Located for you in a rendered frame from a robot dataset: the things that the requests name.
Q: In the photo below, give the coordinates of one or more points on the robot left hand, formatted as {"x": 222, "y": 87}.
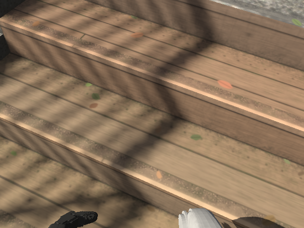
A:
{"x": 74, "y": 219}

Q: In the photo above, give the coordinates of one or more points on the robot right thigh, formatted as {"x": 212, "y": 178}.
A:
{"x": 198, "y": 218}

